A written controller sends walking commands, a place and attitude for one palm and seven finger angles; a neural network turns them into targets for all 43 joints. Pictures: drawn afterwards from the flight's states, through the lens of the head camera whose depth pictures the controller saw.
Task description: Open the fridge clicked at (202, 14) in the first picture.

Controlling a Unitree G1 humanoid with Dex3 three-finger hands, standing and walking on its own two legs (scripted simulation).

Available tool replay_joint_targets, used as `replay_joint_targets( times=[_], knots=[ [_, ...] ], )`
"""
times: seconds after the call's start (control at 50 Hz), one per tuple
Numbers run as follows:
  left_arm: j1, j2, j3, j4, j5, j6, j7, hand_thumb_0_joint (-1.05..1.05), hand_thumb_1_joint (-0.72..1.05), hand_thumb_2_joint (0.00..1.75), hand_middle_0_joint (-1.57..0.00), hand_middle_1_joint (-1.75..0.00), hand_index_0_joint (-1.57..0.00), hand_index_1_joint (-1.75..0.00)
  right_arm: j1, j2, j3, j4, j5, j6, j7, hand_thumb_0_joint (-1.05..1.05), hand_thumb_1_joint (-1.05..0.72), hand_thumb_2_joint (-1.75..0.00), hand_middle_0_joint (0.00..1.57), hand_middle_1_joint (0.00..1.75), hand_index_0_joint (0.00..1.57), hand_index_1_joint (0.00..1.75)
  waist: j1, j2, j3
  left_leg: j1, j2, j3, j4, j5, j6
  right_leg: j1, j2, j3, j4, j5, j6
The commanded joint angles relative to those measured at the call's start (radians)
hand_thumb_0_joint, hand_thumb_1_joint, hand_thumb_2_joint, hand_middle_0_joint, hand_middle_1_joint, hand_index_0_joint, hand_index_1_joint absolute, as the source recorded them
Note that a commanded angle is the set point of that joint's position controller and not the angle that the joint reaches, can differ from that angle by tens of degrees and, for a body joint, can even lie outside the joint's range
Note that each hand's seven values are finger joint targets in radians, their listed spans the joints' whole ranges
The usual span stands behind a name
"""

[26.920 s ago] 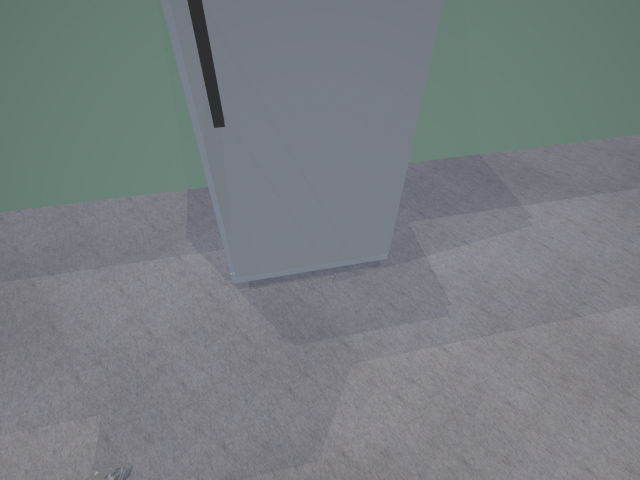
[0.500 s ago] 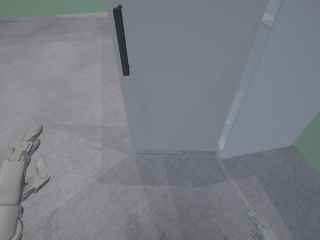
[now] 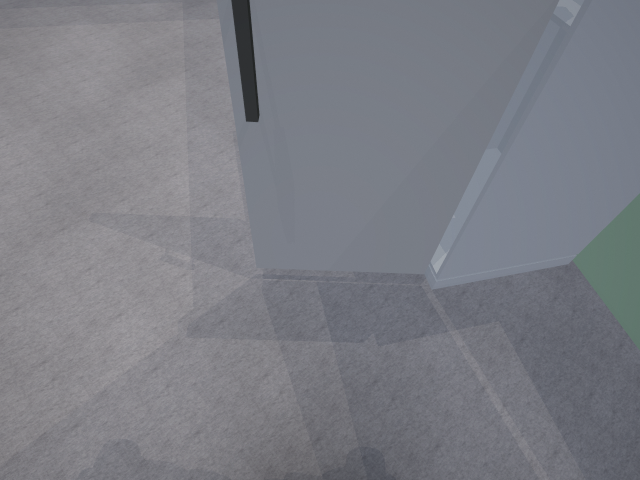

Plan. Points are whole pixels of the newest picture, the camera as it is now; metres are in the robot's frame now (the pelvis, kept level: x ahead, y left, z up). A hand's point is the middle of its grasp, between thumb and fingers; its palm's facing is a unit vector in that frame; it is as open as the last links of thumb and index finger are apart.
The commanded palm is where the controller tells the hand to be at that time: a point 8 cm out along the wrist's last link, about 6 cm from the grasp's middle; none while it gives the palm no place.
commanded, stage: let the arm hang, fingers relaxed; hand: left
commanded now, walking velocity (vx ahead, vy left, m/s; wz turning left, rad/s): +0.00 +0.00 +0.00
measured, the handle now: (247, 48) +0.79 +0.20 +0.11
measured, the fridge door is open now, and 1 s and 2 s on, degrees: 76 76 76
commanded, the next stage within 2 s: look to check the result in 0.54 s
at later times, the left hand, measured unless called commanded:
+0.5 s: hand (160, 475) +0.14 +0.23 -0.15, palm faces -0.07 -0.95 -0.30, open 7.4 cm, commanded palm none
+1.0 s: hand (165, 459) +0.16 +0.22 -0.15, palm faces -0.08 -0.93 -0.35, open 7.4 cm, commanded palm none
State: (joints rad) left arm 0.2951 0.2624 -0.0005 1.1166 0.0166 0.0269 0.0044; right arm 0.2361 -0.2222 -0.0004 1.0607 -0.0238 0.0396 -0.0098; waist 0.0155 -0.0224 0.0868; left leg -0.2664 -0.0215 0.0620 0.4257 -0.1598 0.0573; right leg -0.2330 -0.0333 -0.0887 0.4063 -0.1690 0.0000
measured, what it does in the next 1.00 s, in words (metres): shifts its weight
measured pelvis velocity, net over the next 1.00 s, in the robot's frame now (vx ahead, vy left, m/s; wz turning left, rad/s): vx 0.07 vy -0.02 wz -0.04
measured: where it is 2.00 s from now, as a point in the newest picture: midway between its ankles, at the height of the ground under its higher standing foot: outside the picture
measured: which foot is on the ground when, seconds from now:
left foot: down 0.00-1.00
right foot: down 0.00-1.00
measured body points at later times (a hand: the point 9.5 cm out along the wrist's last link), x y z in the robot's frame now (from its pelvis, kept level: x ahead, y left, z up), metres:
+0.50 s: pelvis +0.04 +0.00 +0.01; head +0.06 +0.00 +0.46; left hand +0.14 +0.27 -0.13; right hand +0.10 -0.29 -0.13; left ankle +0.04 +0.08 -0.74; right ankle +0.03 -0.13 -0.74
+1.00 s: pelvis +0.07 -0.02 +0.01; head +0.10 -0.03 +0.46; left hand +0.16 +0.27 -0.13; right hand +0.13 -0.32 -0.13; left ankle +0.04 +0.08 -0.74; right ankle +0.03 -0.13 -0.74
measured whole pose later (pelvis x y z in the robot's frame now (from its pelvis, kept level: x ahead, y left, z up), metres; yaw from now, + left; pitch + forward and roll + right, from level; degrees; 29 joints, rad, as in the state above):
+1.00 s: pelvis +0.07 -0.02 +0.01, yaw -2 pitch +0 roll +0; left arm 0.08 0.34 0.00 1.13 0.01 -0.01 0.01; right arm 0.08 -0.34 0.00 1.13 -0.02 0.01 -0.01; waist -0.01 0.01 0.07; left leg -0.08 0.00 0.09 0.26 -0.18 0.02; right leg -0.08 0.00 -0.06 0.28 -0.20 -0.02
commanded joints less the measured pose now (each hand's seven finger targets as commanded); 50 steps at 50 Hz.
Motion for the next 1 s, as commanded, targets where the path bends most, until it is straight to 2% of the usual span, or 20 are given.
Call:
replay_joint_targets(
  times=[0.0,0.04,0.06,0.1,0.14,0.16,0.28,0.32,0.36,0.44,0.5,0.56,0.62,0.66,0.74,0.86,0.92,0.96,0.98],
  knots=[
    [-0.051,0.136,0.026,-0.034,0.004,-0.038,0.014,0.00,0.90,0.90,-0.20,-0.30,-0.20,-0.30,-0.023,-0.187,-0.044,-0.031,0.004,-0.037,-0.012,0.00,-0.90,-0.90,0.20,0.30,0.20,0.30,-0.021,0.057,-0.076,0.031,0.152,-0.174,-0.165,-0.161,-0.005,0.023,-0.076,0.114,-0.084,-0.103,-0.046],
    [-0.056,0.146,0.028,-0.021,0.005,-0.038,0.014,0.00,0.90,0.90,-0.20,-0.30,-0.20,-0.30,-0.032,-0.199,-0.047,-0.020,0.004,-0.038,-0.012,0.00,-0.90,-0.90,0.20,0.30,0.20,0.30,-0.019,0.038,-0.068,0.036,0.156,-0.181,-0.182,-0.182,-0.003,0.020,-0.075,0.112,-0.087,-0.110,-0.045],
    [-0.056,0.158,0.030,-0.017,0.006,-0.041,0.014,0.00,0.90,0.90,-0.20,-0.30,-0.20,-0.30,-0.032,-0.205,-0.049,-0.017,0.006,-0.040,-0.010,0.00,-0.90,-0.90,0.20,0.30,0.20,0.30,-0.017,0.017,-0.083,0.048,0.155,-0.177,-0.171,-0.146,-0.001,0.033,-0.078,0.116,-0.089,-0.089,-0.046],
    [-0.079,0.160,0.028,-0.010,0.005,-0.041,0.015,0.00,0.90,0.90,-0.20,-0.30,-0.20,-0.30,-0.050,-0.202,-0.046,-0.003,0.004,-0.042,-0.010,0.00,-0.90,-0.90,0.20,0.30,0.20,0.30,-0.017,0.012,-0.068,0.059,0.156,-0.170,-0.177,-0.111,-0.004,0.027,-0.083,0.116,-0.090,-0.074,-0.042],
    [-0.098,0.170,0.028,-0.008,0.005,-0.042,0.015,0.00,0.90,0.90,-0.20,-0.30,-0.20,-0.30,-0.062,-0.209,-0.047,0.005,0.003,-0.042,-0.008,0.00,-0.90,-0.90,0.20,0.30,0.20,0.30,-0.019,0.012,-0.053,0.059,0.156,-0.169,-0.186,-0.121,-0.005,0.022,-0.084,0.122,-0.100,-0.084,-0.041],
    [-0.098,0.181,0.030,-0.009,0.006,-0.045,0.016,0.00,0.90,0.90,-0.20,-0.30,-0.20,-0.30,-0.063,-0.216,-0.047,0.008,0.005,-0.044,-0.006,0.00,-0.90,-0.90,0.20,0.30,0.20,0.30,-0.017,0.013,-0.079,0.072,0.155,-0.163,-0.176,-0.083,-0.005,0.040,-0.087,0.128,-0.101,-0.061,-0.041],
    [-0.163,0.207,0.031,-0.017,0.004,-0.053,0.017,0.00,0.90,0.90,-0.20,-0.30,-0.20,-0.30,-0.114,-0.230,-0.043,0.024,0.004,-0.053,-0.001,0.00,-0.90,-0.90,0.20,0.30,0.20,0.30,-0.021,0.026,-0.095,0.119,0.154,-0.139,-0.168,0.066,-0.014,0.070,-0.102,0.135,-0.108,0.033,-0.035],
    [-0.180,0.212,0.030,-0.020,0.003,-0.052,0.016,0.00,0.90,0.90,-0.20,-0.30,-0.20,-0.30,-0.126,-0.238,-0.042,0.025,0.003,-0.053,0.000,0.00,-0.90,-0.90,0.20,0.30,0.20,0.30,-0.021,0.037,-0.083,0.125,0.155,-0.141,-0.180,0.064,-0.017,0.069,-0.099,0.136,-0.112,0.027,-0.033],
    [-0.188,0.225,0.033,-0.025,0.004,-0.055,0.016,0.00,0.90,0.90,-0.20,-0.30,-0.20,-0.30,-0.136,-0.251,-0.043,0.024,0.005,-0.056,0.001,0.00,-0.90,-0.90,0.20,0.30,0.20,0.30,-0.019,0.039,-0.112,0.140,0.157,-0.137,-0.174,0.101,-0.017,0.093,-0.101,0.139,-0.115,0.056,-0.033],
    [-0.221,0.238,0.033,-0.029,0.003,-0.056,0.015,0.00,0.90,0.90,-0.20,-0.30,-0.20,-0.30,-0.158,-0.267,-0.040,0.027,0.005,-0.058,0.001,0.00,-0.90,-0.90,0.20,0.30,0.20,0.30,-0.022,0.036,-0.104,0.154,0.158,-0.132,-0.186,0.125,-0.023,0.102,-0.104,0.138,-0.125,0.074,-0.032],
    [-0.234,0.244,0.034,-0.033,0.002,-0.058,0.015,0.00,0.90,0.90,-0.20,-0.30,-0.20,-0.30,-0.166,-0.274,-0.039,0.027,0.005,-0.060,0.001,0.00,-0.90,-0.90,0.20,0.30,0.20,0.30,-0.023,0.032,-0.118,0.170,0.159,-0.129,-0.185,0.154,-0.024,0.117,-0.106,0.141,-0.129,0.102,-0.033],
    [-0.231,0.252,0.036,-0.039,0.002,-0.063,0.016,0.00,0.90,0.90,-0.20,-0.30,-0.20,-0.30,-0.165,-0.288,-0.040,0.022,0.005,-0.063,-0.001,0.00,-0.90,-0.90,0.20,0.30,0.20,0.30,-0.025,0.025,-0.170,0.206,0.161,-0.124,-0.166,0.223,-0.024,0.151,-0.110,0.145,-0.126,0.176,-0.037],
    [-0.238,0.256,0.035,-0.040,0.000,-0.062,0.017,0.00,0.90,0.90,-0.20,-0.30,-0.20,-0.30,-0.168,-0.295,-0.037,0.024,0.004,-0.063,-0.004,0.00,-0.90,-0.90,0.20,0.30,0.20,0.30,-0.027,0.051,-0.173,0.224,0.164,-0.114,-0.163,0.265,-0.028,0.162,-0.115,0.141,-0.126,0.219,-0.039],
    [-0.236,0.265,0.037,-0.043,0.001,-0.064,0.018,0.00,0.90,0.90,-0.20,-0.30,-0.20,-0.30,-0.167,-0.301,-0.039,0.020,0.007,-0.062,-0.004,0.00,-0.90,-0.90,0.20,0.30,0.20,0.30,-0.027,0.032,-0.180,0.237,0.165,-0.114,-0.155,0.294,-0.029,0.169,-0.114,0.141,-0.126,0.254,-0.041],
    [-0.245,0.265,0.034,-0.038,-0.001,-0.060,0.017,0.00,0.90,0.90,-0.20,-0.30,-0.20,-0.30,-0.175,-0.307,-0.037,0.024,0.006,-0.058,-0.005,0.00,-0.90,-0.90,0.20,0.30,0.20,0.30,-0.029,0.043,-0.141,0.227,0.166,-0.108,-0.171,0.244,-0.032,0.156,-0.113,0.145,-0.143,0.218,-0.042],
    [-0.237,0.275,0.034,-0.040,0.000,-0.065,0.019,0.00,0.90,0.90,-0.20,-0.30,-0.20,-0.30,-0.168,-0.314,-0.037,0.019,0.009,-0.056,-0.005,0.00,-0.90,-0.90,0.20,0.30,0.20,0.30,-0.031,0.015,-0.177,0.258,0.168,-0.106,-0.159,0.268,-0.031,0.178,-0.114,0.153,-0.145,0.276,-0.045],
    [-0.243,0.275,0.033,-0.039,-0.002,-0.064,0.019,0.00,0.90,0.90,-0.20,-0.30,-0.20,-0.30,-0.172,-0.314,-0.036,0.021,0.006,-0.055,-0.006,0.00,-0.90,-0.90,0.20,0.30,0.20,0.30,-0.032,0.023,-0.156,0.252,0.169,-0.101,-0.164,0.265,-0.034,0.174,-0.114,0.154,-0.147,0.289,-0.046],
    [-0.234,0.278,0.035,-0.042,-0.001,-0.066,0.021,0.00,0.90,0.90,-0.20,-0.30,-0.20,-0.30,-0.169,-0.314,-0.036,0.018,0.009,-0.055,-0.006,0.00,-0.90,-0.90,0.20,0.30,0.20,0.30,-0.030,0.012,-0.175,0.266,0.170,-0.101,-0.155,0.284,-0.032,0.186,-0.116,0.153,-0.145,0.318,-0.047],
    [-0.238,0.277,0.034,-0.039,-0.001,-0.066,0.021,0.00,0.90,0.90,-0.20,-0.30,-0.20,-0.30,-0.170,-0.313,-0.036,0.020,0.007,-0.055,-0.007,0.00,-0.90,-0.90,0.20,0.30,0.20,0.30,-0.033,0.026,-0.170,0.267,0.171,-0.096,-0.157,0.285,-0.035,0.185,-0.118,0.153,-0.143,0.327,-0.047]
  ],
)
